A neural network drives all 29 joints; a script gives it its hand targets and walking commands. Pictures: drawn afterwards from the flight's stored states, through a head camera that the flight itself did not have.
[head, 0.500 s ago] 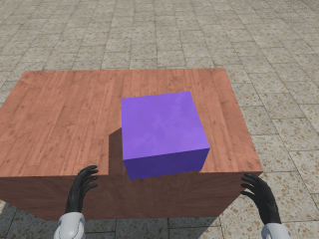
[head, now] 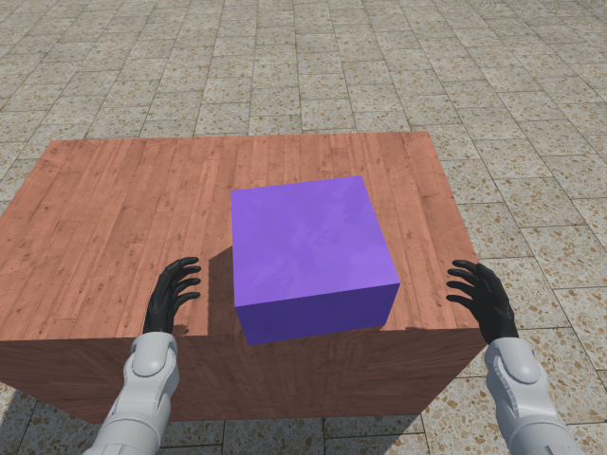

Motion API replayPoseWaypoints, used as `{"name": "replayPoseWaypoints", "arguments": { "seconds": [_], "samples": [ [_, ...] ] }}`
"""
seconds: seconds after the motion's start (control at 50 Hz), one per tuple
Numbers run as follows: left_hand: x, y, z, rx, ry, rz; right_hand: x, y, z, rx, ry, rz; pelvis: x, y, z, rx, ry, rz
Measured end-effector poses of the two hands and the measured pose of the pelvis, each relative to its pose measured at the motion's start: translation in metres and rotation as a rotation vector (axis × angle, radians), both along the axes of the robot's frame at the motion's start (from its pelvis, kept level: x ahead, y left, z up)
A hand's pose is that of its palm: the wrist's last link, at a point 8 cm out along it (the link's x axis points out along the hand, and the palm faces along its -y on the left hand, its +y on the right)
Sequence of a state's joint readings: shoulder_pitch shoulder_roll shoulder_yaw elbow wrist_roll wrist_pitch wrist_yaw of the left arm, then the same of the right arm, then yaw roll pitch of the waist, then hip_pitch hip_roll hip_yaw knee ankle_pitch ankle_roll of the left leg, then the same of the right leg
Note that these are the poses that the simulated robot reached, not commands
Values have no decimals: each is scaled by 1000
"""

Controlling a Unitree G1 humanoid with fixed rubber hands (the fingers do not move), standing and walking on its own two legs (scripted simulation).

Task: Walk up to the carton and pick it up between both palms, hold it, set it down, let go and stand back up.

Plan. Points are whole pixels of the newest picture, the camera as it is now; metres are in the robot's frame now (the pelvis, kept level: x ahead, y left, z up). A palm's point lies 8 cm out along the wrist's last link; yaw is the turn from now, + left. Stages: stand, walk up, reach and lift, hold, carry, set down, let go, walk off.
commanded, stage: reach and lift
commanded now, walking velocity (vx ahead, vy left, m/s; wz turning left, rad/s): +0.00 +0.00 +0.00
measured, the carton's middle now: (307, 257) +0.45 +0.01 -0.06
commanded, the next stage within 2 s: none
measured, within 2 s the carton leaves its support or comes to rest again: neither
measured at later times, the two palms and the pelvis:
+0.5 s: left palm (162, 255) +0.37 +0.21 +0.06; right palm (493, 252) +0.37 -0.24 +0.06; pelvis -0.01 +0.00 +0.00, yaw +0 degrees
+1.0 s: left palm (171, 208) +0.43 +0.20 +0.09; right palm (481, 202) +0.43 -0.23 +0.10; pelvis -0.01 -0.01 +0.00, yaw +0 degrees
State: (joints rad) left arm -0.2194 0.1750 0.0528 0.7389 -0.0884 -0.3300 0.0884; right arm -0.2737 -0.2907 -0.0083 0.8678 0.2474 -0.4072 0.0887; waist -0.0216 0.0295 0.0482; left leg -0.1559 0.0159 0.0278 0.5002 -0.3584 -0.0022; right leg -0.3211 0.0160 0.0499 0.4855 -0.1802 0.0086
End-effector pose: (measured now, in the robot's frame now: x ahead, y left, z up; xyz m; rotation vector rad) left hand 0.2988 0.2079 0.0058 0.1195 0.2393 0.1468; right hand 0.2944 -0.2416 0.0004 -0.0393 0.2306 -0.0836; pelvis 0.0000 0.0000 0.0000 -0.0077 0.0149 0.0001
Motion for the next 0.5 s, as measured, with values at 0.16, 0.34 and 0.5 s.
{"name": "replayPoseWaypoints", "arguments": {
  "seconds": [0.16,0.34,0.5],
  "samples": [
    [21,4,15,9,4,3,28,7,17,7,-10,14,-1,0,0,0,-1,0],
    [50,6,37,-10,1,23,57,4,42,17,-7,11,-6,-2,0,2,27,0],
    [69,1,52,-33,12,28,76,1,59,27,15,17,-9,-4,-1,5,47,0]
  ]
}}
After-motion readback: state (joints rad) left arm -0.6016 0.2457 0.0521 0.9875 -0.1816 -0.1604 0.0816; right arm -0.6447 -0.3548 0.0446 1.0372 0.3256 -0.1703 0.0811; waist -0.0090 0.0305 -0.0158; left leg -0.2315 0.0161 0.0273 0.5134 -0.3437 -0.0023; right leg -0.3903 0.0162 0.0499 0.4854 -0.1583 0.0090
